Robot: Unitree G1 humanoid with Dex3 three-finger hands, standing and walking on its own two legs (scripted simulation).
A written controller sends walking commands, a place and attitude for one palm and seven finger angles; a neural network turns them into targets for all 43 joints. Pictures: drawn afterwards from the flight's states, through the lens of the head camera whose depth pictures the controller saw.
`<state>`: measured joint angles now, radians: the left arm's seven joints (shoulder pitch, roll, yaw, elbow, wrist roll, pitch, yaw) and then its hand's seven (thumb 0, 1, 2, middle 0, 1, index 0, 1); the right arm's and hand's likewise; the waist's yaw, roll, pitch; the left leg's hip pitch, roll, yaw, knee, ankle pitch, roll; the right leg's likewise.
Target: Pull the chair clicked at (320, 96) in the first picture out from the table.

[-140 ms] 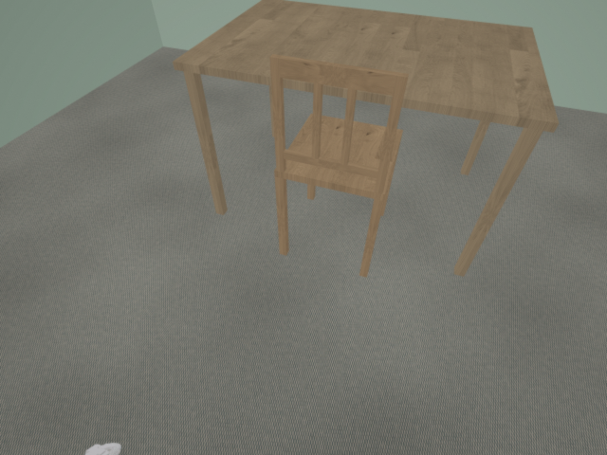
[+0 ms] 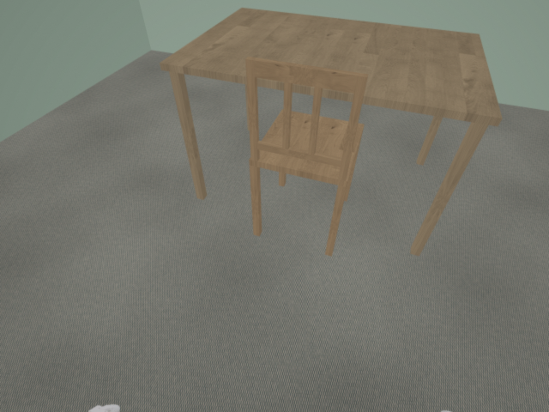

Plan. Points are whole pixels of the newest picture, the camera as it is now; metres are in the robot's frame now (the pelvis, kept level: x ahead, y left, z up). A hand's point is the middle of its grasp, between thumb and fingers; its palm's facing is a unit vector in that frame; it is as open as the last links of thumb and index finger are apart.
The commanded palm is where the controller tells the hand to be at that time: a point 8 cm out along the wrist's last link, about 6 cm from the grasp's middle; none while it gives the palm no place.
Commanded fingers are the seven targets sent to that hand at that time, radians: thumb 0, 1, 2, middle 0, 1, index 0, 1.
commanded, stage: stand and wait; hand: left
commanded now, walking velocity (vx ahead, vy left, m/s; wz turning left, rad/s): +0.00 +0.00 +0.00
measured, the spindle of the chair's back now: (287, 117) +1.03 +0.02 -0.10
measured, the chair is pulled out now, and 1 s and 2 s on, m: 0.00 0.00 0.00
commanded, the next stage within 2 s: look at it before walking up in 0.68 s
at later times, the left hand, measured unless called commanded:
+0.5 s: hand out of the picture +0.04 +0.24 -0.15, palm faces -0.02 -0.94 -0.33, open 7.4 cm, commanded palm none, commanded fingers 0.00 0.90 0.90 -0.20 -0.30 -0.20 -0.30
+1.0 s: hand out of the picture +0.06 +0.23 -0.15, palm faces -0.03 -0.94 -0.33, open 7.4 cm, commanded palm none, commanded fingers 0.00 0.90 0.90 -0.20 -0.30 -0.20 -0.30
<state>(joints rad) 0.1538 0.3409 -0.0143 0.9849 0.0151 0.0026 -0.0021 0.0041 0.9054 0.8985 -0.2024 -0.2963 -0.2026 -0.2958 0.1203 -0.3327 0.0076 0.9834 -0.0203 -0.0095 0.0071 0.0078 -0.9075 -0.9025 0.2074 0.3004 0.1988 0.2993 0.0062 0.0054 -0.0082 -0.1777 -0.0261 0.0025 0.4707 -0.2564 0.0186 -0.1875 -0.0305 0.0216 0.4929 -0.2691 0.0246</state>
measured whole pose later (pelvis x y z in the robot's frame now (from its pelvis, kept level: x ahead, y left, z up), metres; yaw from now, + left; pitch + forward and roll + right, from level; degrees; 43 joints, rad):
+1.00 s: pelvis -0.01 -0.01 +0.01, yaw +0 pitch -2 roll +0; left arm 0.15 0.33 -0.01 1.09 0.01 -0.01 0.00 0.00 0.91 0.90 -0.20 -0.30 -0.20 -0.30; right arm 0.14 -0.33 0.00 1.11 -0.01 -0.01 0.01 0.01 -0.91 -0.90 0.21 0.30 0.20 0.30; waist 0.00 0.00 0.01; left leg -0.15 0.00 0.00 0.38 -0.19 0.00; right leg -0.16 -0.01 0.02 0.40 -0.21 0.01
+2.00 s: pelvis +0.13 -0.02 -0.01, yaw -5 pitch +0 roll +0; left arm 0.52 0.11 0.02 1.15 0.03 -0.06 0.03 0.00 0.91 0.90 -0.20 -0.30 -0.20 -0.30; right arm 0.21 -0.18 -0.04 1.07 -0.01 -0.01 0.02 0.01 -0.91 -0.90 0.20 0.30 0.19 0.30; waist 0.05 -0.01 0.04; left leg -0.56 0.06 0.09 0.95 -0.36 0.01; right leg 0.03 0.01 0.07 0.39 -0.41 -0.01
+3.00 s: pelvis +0.35 +0.01 +0.00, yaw -18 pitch -1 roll +0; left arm 0.37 0.17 0.07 1.13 0.04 0.00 -0.02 0.01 0.91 0.90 -0.20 -0.30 -0.20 -0.30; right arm 0.33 -0.11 -0.04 1.04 -0.03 -0.07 -0.02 0.01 -0.92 -0.90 0.20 0.30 0.20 0.30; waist -0.01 -0.06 0.00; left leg -0.23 0.05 0.15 0.51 -0.28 0.02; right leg -0.40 -0.03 -0.02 1.07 -0.35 -0.04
